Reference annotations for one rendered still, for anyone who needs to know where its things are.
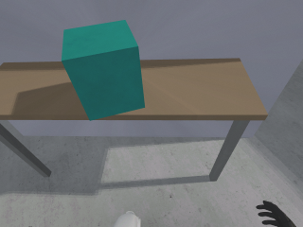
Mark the left robot thigh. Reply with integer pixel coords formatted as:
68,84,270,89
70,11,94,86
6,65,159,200
113,214,141,227

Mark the carton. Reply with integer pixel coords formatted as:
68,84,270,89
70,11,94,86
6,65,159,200
62,20,145,121

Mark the right robot hand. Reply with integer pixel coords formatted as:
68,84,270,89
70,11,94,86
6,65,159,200
256,201,296,227

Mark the table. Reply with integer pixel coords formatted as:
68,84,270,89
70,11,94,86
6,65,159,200
0,58,269,182

